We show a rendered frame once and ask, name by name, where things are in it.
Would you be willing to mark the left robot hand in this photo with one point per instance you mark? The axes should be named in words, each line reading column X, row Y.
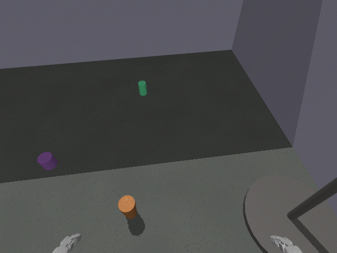
column 68, row 243

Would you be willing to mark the right robot hand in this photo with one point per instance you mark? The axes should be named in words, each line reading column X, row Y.
column 285, row 244

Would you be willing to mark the coat stand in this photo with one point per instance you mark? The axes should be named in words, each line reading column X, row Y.
column 282, row 206

